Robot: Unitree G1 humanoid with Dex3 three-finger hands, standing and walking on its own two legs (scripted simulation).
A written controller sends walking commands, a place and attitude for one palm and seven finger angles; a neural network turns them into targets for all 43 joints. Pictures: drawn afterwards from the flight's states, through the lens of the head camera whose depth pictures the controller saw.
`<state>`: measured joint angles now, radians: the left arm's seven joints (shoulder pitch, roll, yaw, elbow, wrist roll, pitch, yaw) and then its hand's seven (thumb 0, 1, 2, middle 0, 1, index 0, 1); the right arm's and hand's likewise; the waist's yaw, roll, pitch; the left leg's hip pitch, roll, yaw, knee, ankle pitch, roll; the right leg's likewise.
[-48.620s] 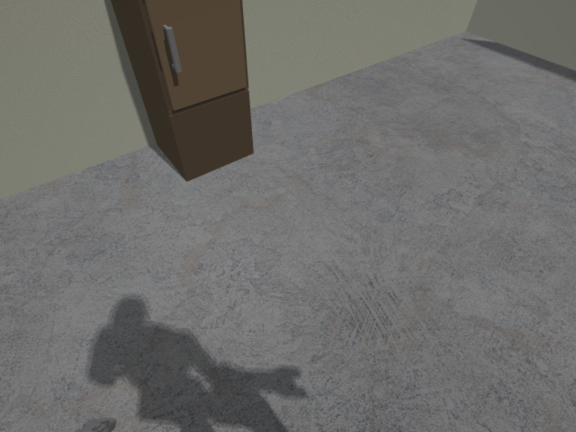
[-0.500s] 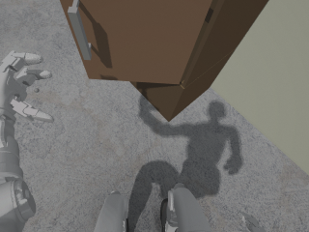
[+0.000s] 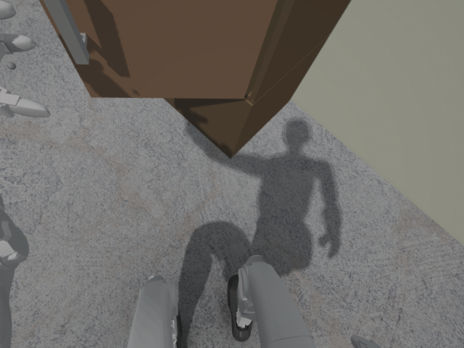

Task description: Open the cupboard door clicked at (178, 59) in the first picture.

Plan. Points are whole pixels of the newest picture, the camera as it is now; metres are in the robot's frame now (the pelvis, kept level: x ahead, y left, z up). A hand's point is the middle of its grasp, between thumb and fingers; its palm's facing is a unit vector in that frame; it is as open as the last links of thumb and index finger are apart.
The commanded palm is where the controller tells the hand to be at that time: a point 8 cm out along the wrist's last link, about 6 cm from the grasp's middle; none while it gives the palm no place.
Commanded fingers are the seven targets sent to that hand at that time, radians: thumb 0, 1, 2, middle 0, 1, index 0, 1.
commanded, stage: move the hooked fingers beside the handle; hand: left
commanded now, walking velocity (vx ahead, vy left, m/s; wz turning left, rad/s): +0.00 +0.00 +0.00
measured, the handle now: (66, 12) +0.63 +0.21 +0.06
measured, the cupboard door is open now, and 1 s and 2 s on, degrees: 48 48 48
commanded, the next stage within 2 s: slide the fingers in behind the handle in 1.02 s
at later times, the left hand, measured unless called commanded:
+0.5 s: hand (21, 44) +0.57 +0.26 +0.05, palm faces +0.00 -1.00 -0.04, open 14.0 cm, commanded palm +0.57 +0.28 +0.05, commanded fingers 0.00 -0.50 0.30 -0.30 -1.20 -0.30 -1.20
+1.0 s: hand (20, 45) +0.57 +0.27 +0.05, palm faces +0.00 -1.00 -0.04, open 14.0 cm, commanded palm +0.57 +0.28 +0.05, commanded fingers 0.00 -0.50 0.30 -0.30 -1.20 -0.30 -1.20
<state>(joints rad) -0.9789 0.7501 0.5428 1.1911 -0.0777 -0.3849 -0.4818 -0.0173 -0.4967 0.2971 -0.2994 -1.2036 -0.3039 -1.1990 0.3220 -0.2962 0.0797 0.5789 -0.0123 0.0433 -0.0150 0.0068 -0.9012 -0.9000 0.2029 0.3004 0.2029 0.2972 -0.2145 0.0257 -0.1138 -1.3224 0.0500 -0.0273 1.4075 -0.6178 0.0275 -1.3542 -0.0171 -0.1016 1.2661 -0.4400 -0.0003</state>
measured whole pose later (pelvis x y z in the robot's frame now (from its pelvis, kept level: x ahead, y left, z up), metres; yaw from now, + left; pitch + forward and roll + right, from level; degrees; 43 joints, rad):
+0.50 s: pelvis +0.01 +0.00 +0.00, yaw -2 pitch +34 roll -7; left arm -1.09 0.85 0.57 1.19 -0.01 -0.31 -0.46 -0.02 -0.50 0.30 -0.30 -1.20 -0.30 -1.20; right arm 0.37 -0.28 0.11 0.55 -0.03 0.11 0.01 0.00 -0.90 -0.90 0.20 0.30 0.20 0.30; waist -0.27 0.04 -0.09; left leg -1.39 0.07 -0.04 1.43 -0.63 0.03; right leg -1.42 0.00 -0.11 1.26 -0.43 0.00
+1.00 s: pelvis +0.02 +0.00 +0.00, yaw -1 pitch +33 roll -7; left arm -1.05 0.80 0.54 1.18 -0.03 -0.34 -0.45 -0.02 -0.50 0.30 -0.30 -1.20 -0.30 -1.20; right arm 0.34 -0.28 0.09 0.55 -0.03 0.11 0.01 0.00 -0.90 -0.90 0.20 0.30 0.20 0.30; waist -0.25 0.03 -0.11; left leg -1.35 0.06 -0.05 1.40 -0.64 0.03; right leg -1.37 0.00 -0.12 1.24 -0.45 0.00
